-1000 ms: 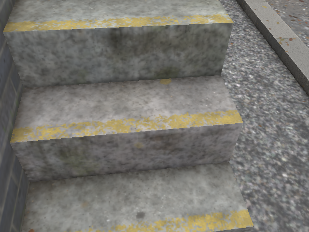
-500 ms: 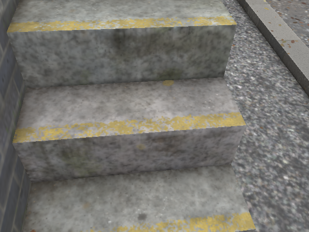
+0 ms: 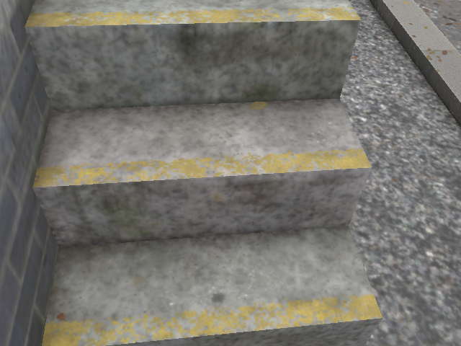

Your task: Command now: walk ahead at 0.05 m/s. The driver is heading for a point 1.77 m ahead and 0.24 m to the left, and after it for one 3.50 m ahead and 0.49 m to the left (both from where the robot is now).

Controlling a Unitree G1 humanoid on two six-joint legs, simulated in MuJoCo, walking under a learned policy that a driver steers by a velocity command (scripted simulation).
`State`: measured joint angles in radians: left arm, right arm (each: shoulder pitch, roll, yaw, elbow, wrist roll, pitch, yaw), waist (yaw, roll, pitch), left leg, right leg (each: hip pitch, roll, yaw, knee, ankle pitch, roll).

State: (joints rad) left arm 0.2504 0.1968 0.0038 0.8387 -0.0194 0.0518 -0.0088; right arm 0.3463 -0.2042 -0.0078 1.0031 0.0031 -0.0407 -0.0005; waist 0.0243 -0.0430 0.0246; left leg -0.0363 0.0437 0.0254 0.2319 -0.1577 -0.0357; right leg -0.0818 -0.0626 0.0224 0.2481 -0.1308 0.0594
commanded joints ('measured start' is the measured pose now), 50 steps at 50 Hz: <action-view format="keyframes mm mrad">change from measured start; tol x4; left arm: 1 1 78 18 -63 -5 -13 11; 25 39 54 8 -84 -5 -37 12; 50 -10 44 2 -109 -15 -71 35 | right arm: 1 46 -125 -34 -37 4 1 -12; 39 85 -96 -55 -5 12 -22 6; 50 -7 -105 -39 -39 24 -43 -1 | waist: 1 3 26 49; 40 -5 8 50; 50 0 70 83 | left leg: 1 -16 89 -70 -38 94 81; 14 -73 77 -57 -32 -60 89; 24 -63 86 -59 -10 26 85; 30 -63 83 -60 -33 -28 71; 37 -53 89 -57 -35 51 64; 40 -62 78 -53 -68 -104 71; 43 -77 71 -53 -68 -162 91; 47 -82 77 -77 -56 -177 129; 50 -76 79 -78 -53 -96 140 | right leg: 1 -88 -57 38 -39 -28 -45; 16 -129 -47 52 -15 -97 -63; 37 -67 -52 61 -30 6 -82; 42 -66 -30 51 -61 -161 -88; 47 -84 2 23 -6 -215 -96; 50 -88 -1 31 -1 -164 -99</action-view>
